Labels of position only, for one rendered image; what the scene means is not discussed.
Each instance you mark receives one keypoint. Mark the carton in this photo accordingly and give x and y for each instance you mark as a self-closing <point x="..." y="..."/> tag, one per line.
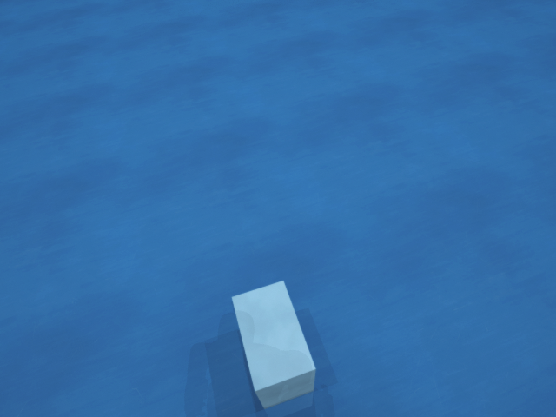
<point x="279" y="361"/>

